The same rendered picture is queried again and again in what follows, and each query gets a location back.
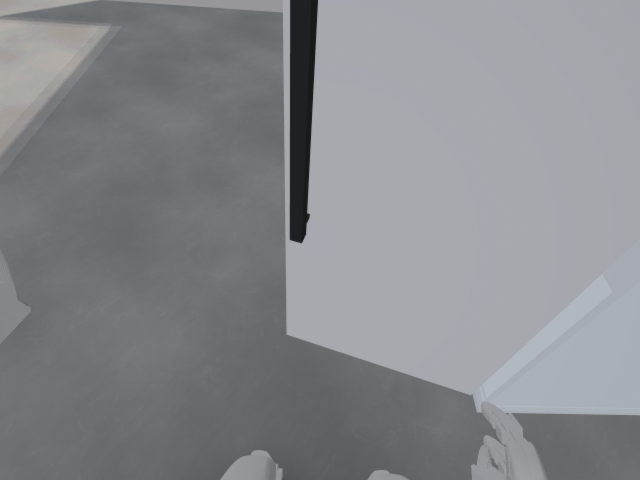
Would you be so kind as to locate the robot left thigh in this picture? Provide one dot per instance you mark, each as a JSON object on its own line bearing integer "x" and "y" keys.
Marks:
{"x": 254, "y": 467}

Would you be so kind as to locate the handle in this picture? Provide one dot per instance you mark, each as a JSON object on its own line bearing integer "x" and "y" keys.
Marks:
{"x": 303, "y": 26}

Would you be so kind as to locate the robot left hand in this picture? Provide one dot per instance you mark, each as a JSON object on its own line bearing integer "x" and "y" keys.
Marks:
{"x": 12, "y": 311}

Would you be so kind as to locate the left robot shin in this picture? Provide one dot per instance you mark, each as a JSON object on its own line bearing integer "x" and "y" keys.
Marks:
{"x": 261, "y": 452}

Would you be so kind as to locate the fridge door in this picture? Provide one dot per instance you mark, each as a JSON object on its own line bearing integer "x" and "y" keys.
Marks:
{"x": 474, "y": 167}

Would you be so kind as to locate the robot right hand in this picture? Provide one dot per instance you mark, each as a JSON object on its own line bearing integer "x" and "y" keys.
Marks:
{"x": 519, "y": 460}

